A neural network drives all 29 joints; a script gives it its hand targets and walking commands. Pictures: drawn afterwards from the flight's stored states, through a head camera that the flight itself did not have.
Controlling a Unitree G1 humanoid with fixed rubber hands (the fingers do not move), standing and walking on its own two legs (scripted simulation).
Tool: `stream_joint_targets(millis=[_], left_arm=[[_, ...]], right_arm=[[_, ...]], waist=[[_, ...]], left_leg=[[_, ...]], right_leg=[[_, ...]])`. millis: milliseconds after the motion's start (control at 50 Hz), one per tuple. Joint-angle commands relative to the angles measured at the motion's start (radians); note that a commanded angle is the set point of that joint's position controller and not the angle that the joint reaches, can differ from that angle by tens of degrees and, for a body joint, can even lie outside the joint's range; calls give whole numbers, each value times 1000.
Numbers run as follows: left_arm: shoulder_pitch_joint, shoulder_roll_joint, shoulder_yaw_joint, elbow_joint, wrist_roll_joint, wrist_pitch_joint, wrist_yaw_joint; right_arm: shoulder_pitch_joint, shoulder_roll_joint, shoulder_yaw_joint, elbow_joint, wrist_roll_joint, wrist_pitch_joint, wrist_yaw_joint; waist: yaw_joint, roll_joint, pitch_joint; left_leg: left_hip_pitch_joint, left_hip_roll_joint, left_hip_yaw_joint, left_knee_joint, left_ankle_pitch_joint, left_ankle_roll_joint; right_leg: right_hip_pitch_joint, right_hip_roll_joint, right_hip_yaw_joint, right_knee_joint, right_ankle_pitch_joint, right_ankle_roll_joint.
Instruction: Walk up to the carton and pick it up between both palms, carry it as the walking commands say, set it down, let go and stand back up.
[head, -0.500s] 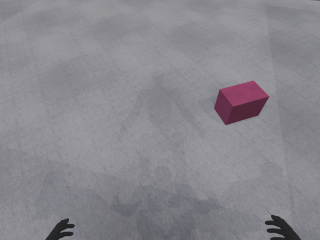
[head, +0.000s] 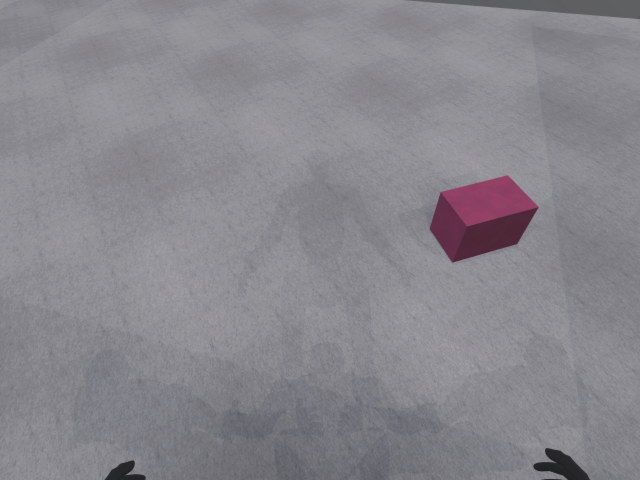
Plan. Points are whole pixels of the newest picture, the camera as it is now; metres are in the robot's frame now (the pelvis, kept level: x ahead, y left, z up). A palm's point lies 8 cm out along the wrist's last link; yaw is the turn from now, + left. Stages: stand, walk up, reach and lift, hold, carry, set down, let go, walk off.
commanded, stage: stand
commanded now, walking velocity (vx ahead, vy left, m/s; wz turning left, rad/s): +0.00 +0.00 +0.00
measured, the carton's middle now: (480, 218) +1.11 -0.62 -0.67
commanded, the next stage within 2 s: walk up in 1.20 s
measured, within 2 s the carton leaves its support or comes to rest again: neither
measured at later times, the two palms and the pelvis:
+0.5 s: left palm out of the picture +0.09 +0.31 -0.11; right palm out of the picture +0.10 -0.30 -0.10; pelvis +0.00 +0.00 +0.00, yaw +0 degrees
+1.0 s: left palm out of the picture +0.09 +0.31 -0.11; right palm out of the picture +0.10 -0.30 -0.10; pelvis +0.00 +0.01 +0.00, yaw +0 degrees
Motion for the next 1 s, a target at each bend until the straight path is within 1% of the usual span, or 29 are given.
stream_joint_targets(millis=[0, 420, 980], left_arm=[[-38, 180, 35, -40, 0, -11, 5], [-26, 181, 36, -20, -1, -7, 5], [-16, 180, 37, -20, -1, -3, 5]], right_arm=[[-35, -190, -35, -35, 0, -10, -5], [-31, -193, -37, -17, -1, -8, -4], [-23, -196, -40, -13, -1, -6, -4]], waist=[[-1, 6, -113], [1, 6, -102], [2, 6, -105]], left_leg=[[24, 115, -72, -75, 238, 32], [25, 120, -70, -110, 224, 27], [33, 123, -68, -118, 250, 26]], right_leg=[[28, -108, 70, -82, 216, -31], [37, -116, 68, -115, 200, -26], [48, -122, 63, -121, 217, -24]])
